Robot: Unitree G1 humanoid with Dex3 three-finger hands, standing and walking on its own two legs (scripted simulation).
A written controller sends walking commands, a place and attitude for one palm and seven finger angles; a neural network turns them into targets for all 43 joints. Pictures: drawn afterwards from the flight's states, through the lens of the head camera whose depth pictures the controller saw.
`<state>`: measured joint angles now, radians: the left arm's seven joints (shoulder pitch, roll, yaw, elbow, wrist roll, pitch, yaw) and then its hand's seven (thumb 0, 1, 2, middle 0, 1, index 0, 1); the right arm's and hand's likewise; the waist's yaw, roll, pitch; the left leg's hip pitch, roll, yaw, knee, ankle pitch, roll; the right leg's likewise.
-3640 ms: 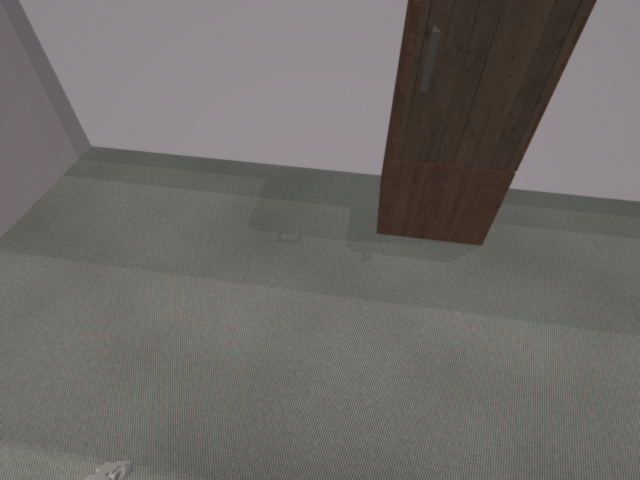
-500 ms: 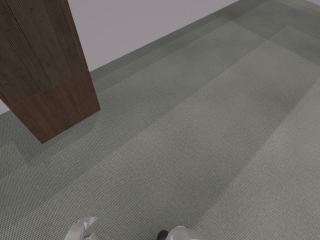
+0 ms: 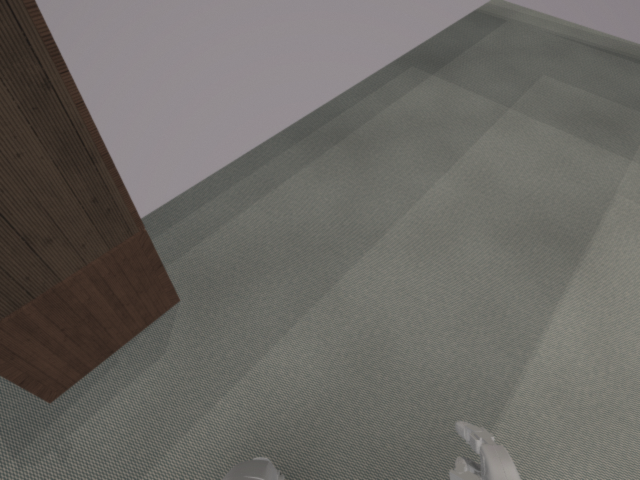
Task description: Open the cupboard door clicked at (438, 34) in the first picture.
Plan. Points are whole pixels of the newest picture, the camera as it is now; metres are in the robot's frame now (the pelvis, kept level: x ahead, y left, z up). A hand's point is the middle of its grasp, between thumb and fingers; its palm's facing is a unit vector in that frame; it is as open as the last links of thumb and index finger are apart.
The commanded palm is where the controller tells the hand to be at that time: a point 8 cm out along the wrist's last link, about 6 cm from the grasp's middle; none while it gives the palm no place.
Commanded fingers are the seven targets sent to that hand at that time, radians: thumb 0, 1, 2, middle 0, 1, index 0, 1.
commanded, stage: walk to a spot facing it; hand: left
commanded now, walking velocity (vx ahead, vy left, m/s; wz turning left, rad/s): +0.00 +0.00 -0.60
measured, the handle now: out of the picture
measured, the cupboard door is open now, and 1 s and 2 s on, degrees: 0 0 0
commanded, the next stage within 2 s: turn to face it in 0.08 s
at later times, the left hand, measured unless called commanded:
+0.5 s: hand (237, 402) +0.23 +0.16 -0.14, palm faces -0.12 -0.97 -0.20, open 7.4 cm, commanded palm none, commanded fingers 0.00 0.90 0.90 -0.20 -0.30 -0.20 -0.30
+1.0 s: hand (134, 467) +0.13 +0.27 -0.15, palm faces +0.25 -0.94 -0.24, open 7.4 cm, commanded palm none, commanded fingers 0.00 0.90 0.90 -0.20 -0.30 -0.20 -0.30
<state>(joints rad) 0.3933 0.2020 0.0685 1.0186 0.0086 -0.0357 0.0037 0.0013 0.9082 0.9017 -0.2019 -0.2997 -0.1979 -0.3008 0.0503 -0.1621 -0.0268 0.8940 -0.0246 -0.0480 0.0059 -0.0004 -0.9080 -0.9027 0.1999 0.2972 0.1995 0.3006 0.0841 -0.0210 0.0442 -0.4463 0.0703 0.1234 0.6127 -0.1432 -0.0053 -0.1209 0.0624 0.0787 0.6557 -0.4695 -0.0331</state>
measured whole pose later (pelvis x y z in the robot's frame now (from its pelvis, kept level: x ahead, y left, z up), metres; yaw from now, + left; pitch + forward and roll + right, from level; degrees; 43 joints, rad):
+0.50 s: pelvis +0.10 +0.00 +0.01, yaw -4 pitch +0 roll +0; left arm 0.13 0.15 0.03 0.97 0.02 -0.01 0.01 0.00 0.91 0.90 -0.20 -0.30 -0.20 -0.30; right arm 0.38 -0.18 -0.05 1.07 -0.01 0.03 -0.01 0.00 -0.91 -0.90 0.20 0.30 0.20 0.30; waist -0.07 0.03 0.03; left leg -0.28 0.09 0.16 0.73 -0.47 -0.02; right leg -0.28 -0.08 -0.13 0.55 -0.27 0.01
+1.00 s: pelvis +0.09 +0.04 +0.02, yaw +12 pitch +1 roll -1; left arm 0.17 0.25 0.10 0.94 0.01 0.07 0.01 0.00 0.91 0.90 -0.20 -0.30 -0.19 -0.30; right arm 0.23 -0.21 -0.07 0.93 -0.02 0.02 -0.01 0.00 -0.91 -0.90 0.20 0.30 0.20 0.30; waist -0.02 -0.01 0.05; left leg -0.32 -0.01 0.05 0.50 -0.20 0.06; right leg -0.49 -0.08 -0.03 1.08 -0.38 0.10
